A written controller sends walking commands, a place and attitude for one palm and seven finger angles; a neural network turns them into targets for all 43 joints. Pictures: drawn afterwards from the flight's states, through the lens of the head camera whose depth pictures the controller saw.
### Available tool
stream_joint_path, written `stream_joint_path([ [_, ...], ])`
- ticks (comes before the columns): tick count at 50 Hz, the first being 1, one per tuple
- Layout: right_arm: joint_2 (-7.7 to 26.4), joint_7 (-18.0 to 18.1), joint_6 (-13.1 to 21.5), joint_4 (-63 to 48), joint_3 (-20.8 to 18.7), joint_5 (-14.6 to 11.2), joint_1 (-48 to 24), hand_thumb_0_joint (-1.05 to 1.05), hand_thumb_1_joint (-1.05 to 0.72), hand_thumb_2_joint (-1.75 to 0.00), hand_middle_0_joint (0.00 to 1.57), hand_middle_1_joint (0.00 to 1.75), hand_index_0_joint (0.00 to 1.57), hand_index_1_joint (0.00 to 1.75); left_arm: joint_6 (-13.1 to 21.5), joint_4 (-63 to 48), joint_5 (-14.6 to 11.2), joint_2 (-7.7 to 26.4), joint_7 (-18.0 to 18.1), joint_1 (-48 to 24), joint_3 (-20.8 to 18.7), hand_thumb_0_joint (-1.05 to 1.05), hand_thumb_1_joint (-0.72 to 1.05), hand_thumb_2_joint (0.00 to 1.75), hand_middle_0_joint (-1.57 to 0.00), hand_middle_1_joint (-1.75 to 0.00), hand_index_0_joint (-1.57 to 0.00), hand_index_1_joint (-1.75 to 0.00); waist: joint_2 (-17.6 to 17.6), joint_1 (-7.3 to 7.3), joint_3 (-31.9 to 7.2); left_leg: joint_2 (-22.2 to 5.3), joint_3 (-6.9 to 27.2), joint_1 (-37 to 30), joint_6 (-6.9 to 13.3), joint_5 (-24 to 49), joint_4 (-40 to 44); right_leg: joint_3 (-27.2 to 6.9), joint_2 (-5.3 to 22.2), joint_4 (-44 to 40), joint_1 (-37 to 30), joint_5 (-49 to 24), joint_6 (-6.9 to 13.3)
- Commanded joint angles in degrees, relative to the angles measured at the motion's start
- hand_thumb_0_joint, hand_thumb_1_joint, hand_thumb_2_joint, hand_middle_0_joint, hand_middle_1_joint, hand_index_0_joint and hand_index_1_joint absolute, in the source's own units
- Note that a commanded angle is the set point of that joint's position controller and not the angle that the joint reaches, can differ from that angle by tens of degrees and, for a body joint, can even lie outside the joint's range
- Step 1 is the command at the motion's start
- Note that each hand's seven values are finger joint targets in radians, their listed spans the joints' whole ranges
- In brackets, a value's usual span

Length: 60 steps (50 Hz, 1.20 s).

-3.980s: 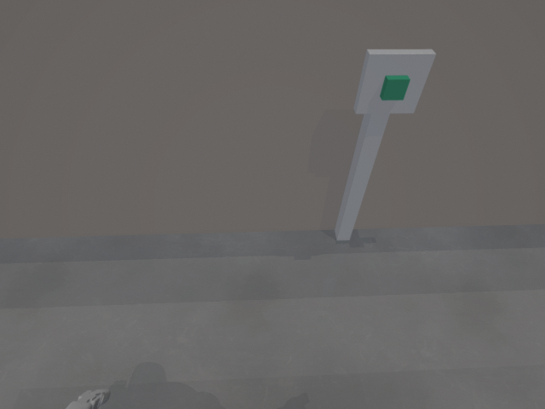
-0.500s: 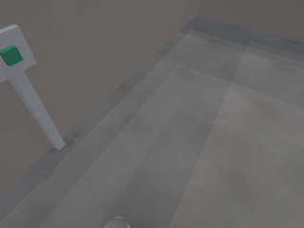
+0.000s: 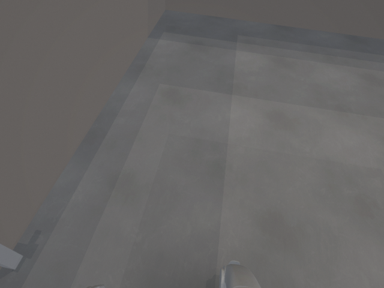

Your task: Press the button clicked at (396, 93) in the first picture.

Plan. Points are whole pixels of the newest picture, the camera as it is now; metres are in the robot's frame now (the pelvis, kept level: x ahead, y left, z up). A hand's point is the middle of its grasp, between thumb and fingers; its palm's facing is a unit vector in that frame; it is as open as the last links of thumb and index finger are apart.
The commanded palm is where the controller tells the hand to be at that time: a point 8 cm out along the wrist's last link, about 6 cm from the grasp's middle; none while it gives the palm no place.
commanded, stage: walk to a spot facing it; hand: left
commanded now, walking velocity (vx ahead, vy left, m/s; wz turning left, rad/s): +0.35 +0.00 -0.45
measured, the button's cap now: out of the picture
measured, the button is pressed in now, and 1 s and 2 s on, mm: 0 0 0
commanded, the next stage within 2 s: turn to face it in 0.88 s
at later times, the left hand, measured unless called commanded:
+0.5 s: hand (132, 228) +0.30 +0.16 -0.17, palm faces -0.09 -0.97 -0.22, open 7.3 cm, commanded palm none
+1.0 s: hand (162, 148) +0.58 +0.11 -0.17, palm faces -0.36 -0.91 -0.20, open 7.4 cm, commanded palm none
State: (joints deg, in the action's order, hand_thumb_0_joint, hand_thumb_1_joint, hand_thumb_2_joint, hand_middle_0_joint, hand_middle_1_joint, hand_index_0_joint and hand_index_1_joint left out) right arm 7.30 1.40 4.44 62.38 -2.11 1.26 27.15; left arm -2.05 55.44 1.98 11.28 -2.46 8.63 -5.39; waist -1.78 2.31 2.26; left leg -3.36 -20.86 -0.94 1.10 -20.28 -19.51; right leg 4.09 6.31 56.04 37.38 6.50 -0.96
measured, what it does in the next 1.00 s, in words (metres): walks ahead, turning right: right foot, then left foot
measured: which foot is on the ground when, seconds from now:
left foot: down 0.00-0.18, up 0.20-0.58, down 0.60-1.00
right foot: up 0.00-0.14, down 0.16-0.60, up 0.62-1.00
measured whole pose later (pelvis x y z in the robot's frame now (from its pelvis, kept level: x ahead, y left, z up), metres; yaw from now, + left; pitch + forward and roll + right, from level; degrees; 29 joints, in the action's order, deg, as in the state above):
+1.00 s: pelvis +0.41 -0.03 +0.00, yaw -25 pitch -1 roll +0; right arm 10.7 1.3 1.3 58.7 -3.8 1.6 17.1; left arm -2.3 54.4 1.3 11.1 -1.3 9.4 -5.9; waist -0.5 1.0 4.4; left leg -8.9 -21.4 6.6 -1.3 -20.1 -29.3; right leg 6.3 5.2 47.9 29.4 14.8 -1.9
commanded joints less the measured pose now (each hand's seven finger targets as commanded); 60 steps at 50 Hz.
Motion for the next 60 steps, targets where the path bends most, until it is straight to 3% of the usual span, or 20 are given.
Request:
stream_joint_path([
  [1,8.1,0.3,0.7,-0.7,-1.5,0.7,6.1,0.0,-0.9,-0.9,0.2,0.3,0.2,0.3,2.2,-6.6,-0.1,-0.8,-0.4,-10.5,1.3,0.0,0.9,0.9,-0.2,-0.3,-0.2,-0.3,7.5,2.38,7.2,-17.3,7.3,-3.7,4.8,31.5,6.2,3.7,-1.4,-11.8,4.6,3.1,1.7],
  [5,10.6,0.3,0.3,-0.8,-1.9,0.4,4.9,0.0,-0.9,-0.9,0.2,0.3,0.2,0.3,3.4,-4.2,0.0,0.6,0.1,-2.3,0.9,0.0,0.9,0.9,-0.2,-0.3,-0.2,-0.3,10.2,-1.86,0.6,-17.1,2.3,-5.6,3.4,62.3,-8.4,8.4,-7.9,-18.9,-10.9,8.6,5.7],
  [7,11.7,-0.3,0.1,-2.3,-2.1,-0.3,0.7,0.0,-0.9,-0.9,0.2,0.3,0.2,0.3,4.5,0.5,0.4,5.1,0.7,13.5,-0.6,0.0,0.9,0.9,-0.2,-0.3,-0.2,-0.3,7.8,-9.98,-8.8,-15.1,0.2,4.6,-0.1,54.9,-29.3,7.1,-7.8,-25.5,-34.9,1.0,7.6],
  [9,5.9,-0.4,0.2,-5.7,-1.1,-1.5,0.9,0.0,-0.9,-0.9,0.2,0.3,0.2,0.3,5.0,2.6,-1.2,16.0,2.2,21.4,-2.8,0.0,0.9,0.9,-0.2,-0.3,-0.2,-0.3,-10.7,-10.19,-20.5,-0.6,9.3,37.0,-4.5,-14.5,-63.5,-36.6,18.3,-32.8,-60.4,-13.7,19.1],
  [10,7.1,-0.2,-0.1,-6.7,-1.7,-1.3,-3.6,0.0,-0.9,-0.9,0.2,0.3,0.2,0.3,4.5,1.8,-1.9,15.7,2.7,18.6,-2.9,0.0,0.9,0.9,-0.2,-0.3,-0.2,-0.3,-3.2,-9.93,-15.3,-3.2,16.9,39.1,-3.0,-10.5,-66.3,-33.2,18.7,-36.5,-54.3,-10.8,19.6],
  [13,5.6,-0.5,-1.4,-5.9,-1.7,-0.1,-6.9,0.0,-0.9,-0.9,0.2,0.3,0.2,0.3,5.3,0.0,-1.6,7.8,2.8,7.6,-0.3,0.0,0.9,0.9,-0.2,-0.3,-0.2,-0.3,3.0,-3.72,-1.0,-8.5,19.2,34.6,-3.2,1.4,-58.2,-18.4,11.7,-40.9,-27.9,-4.7,13.2],
  [16,3.2,-0.8,-2.9,-4.5,-1.6,0.3,-2.2,0.0,-0.9,-0.9,0.2,0.3,0.2,0.3,6.4,0.7,-0.5,5.3,3.1,5.6,0.7,0.0,0.9,0.9,-0.2,-0.3,-0.2,-0.3,0.7,0.77,1.4,-7.8,17.9,28.9,-3.9,3.2,-48.9,-10.6,7.3,-43.3,-17.5,-3.4,11.6],
  [25,4.8,-2.7,-1.2,-10.9,-1.2,0.3,-18.1,0.0,-0.9,-0.9,0.2,0.3,0.2,0.3,6.6,2.3,-0.6,6.9,2.7,11.7,0.5,0.0,0.9,0.9,-0.2,-0.3,-0.2,-0.3,-6.1,-4.24,1.5,-3.7,14.5,28.1,-4.0,8.5,-19.6,-11.4,5.2,-40.0,-27.3,-4.8,10.8],
  [28,7.3,-2.0,-0.3,-9.5,-1.9,0.4,-13.5,0.0,-0.9,-0.9,0.2,0.3,0.2,0.3,6.2,2.2,-1.0,7.9,2.8,11.2,0.2,0.0,0.9,0.9,-0.2,-0.3,-0.2,-0.3,-1.6,-1.15,-0.7,-1.0,12.3,15.0,-3.5,10.7,-9.9,-10.7,3.6,-30.7,-26.1,-10.9,8.8],
  [29,10.2,-1.4,0.1,-7.5,-2.7,0.7,-6.7,0.0,-0.9,-0.9,0.2,0.3,0.2,0.3,6.1,1.7,-1.2,7.1,2.6,10.7,0.2,0.0,0.9,0.9,-0.2,-0.3,-0.2,-0.3,2.9,1.84,-4.6,-3.3,15.2,2.5,-2.3,12.8,-7.2,-8.7,0.7,-19.9,-20.2,-11.4,6.8],
  [31,19.9,-0.7,-0.2,-5.5,-4.4,0.9,3.8,0.0,-0.9,-0.9,0.2,0.3,0.2,0.3,6.2,-1.0,-1.6,3.6,1.9,10.3,1.1,0.0,0.9,0.9,-0.2,-0.3,-0.2,-0.3,21.4,4.69,-11.5,-27.7,41.9,-10.9,7.0,16.4,1.3,-2.0,-7.6,11.9,-1.7,27.3,2.5],
  [35,9.6,0.0,0.2,-7.9,-1.5,0.4,-9.1,0.0,-0.9,-0.9,0.2,0.3,0.2,0.3,4.2,0.0,-0.5,3.0,1.1,7.1,0.0,0.0,0.9,0.9,-0.2,-0.3,-0.2,-0.3,7.3,-0.69,1.2,-21.8,24.5,9.1,4.0,22.9,4.1,-4.5,-0.4,18.9,-1.6,14.7,0.8],
  [38,8.7,0.4,0.3,-7.5,-1.3,0.0,-10.6,0.0,-0.9,-0.9,0.2,0.3,0.2,0.3,1.9,0.6,-0.7,0.4,1.1,10.8,-0.1,0.0,0.9,0.9,-0.2,-0.3,-0.2,-0.3,9.6,-3.37,-0.8,-18.5,13.0,12.6,2.9,31.8,2.8,-2.6,-0.5,16.6,-5.7,11.0,-0.6],
  [44,9.8,0.4,-1.0,-7.4,-2.5,0.2,-10.3,0.0,-0.9,-0.9,0.2,0.3,0.2,0.3,0.1,-2.8,-0.5,-0.6,0.7,5.0,-0.3,0.0,0.9,0.9,-0.2,-0.3,-0.2,-0.3,12.2,-2.32,0.8,-17.3,6.0,9.5,3.7,33.3,1.7,1.0,-0.1,0.8,-4.4,6.3,-1.9],
  [49,12.3,0.0,-2.5,-7.1,-3.7,0.5,-8.5,0.0,-0.9,-0.9,0.2,0.3,0.2,0.3,1.1,-5.3,-0.4,0.3,1.0,0.4,0.0,0.0,0.9,0.9,-0.2,-0.3,-0.2,-0.3,12.9,-0.45,-0.6,-18.9,5.0,5.0,3.3,36.1,-5.2,3.5,-2.7,-14.3,-10.9,8.8,-0.5],
  [51,12.0,-0.2,-2.9,-6.1,-3.4,0.3,-7.8,0.0,-0.9,-0.9,0.2,0.3,0.2,0.3,2.3,-3.5,0.0,1.4,1.7,6.1,0.3,0.0,0.9,0.9,-0.2,-0.3,-0.2,-0.3,9.6,-3.04,-3.9,-17.1,5.3,6.7,1.6,38.4,-13.9,4.7,-4.8,-24.0,-21.5,3.0,0.4],
  [52,10.4,-0.5,-2.8,-6.0,-2.9,-0.1,-6.7,0.0,-0.9,-0.9,0.2,0.3,0.2,0.3,3.4,-1.7,0.4,4.5,2.3,11.3,-0.2,0.0,0.9,0.9,-0.2,-0.3,-0.2,-0.3,2.6,-5.57,-8.3,-14.6,5.0,12.0,-0.8,31.6,-22.8,0.7,-1.4,-29.3,-32.9,-9.0,1.2],
  [53,5.8,-0.7,-2.9,-7.1,-1.5,-0.8,-5.5,0.0,-0.9,-0.9,0.2,0.3,0.2,0.3,4.5,0.0,0.7,10.7,3.1,15.3,-1.2,0.0,0.9,0.9,-0.2,-0.3,-0.2,-0.3,-14.5,-6.82,-13.7,-6.2,4.6,27.0,-3.8,-3.8,-36.7,-16.5,14.2,-29.6,-45.9,-33.7,6.6],
  [54,5.8,-0.1,-3.9,-7.8,-1.1,-1.2,-5.9,0.0,-0.9,-0.9,0.2,0.3,0.2,0.3,4.5,0.8,-1.0,12.0,3.3,16.4,-0.6,0.0,0.9,0.9,-0.2,-0.3,-0.2,-0.3,-12.6,-6.17,-18.1,-3.9,14.2,25.5,-4.1,-18.0,-41.8,-17.1,19.0,-30.3,-43.9,-44.3,11.9],
  [60,5.0,-0.3,-6.4,-4.2,-1.1,-0.7,-6.3,0.0,-0.9,-0.9,0.2,0.3,0.2,0.3,3.4,-1.8,-0.7,6.2,4.5,0.4,1.5,0.0,0.9,0.9,-0.2,-0.3,-0.2,-0.3,-6.8,-1.42,-3.1,-4.0,18.3,24.5,-4.5,-7.7,-42.3,-2.6,13.9,-36.8,-24.2,-19.7,9.1],
])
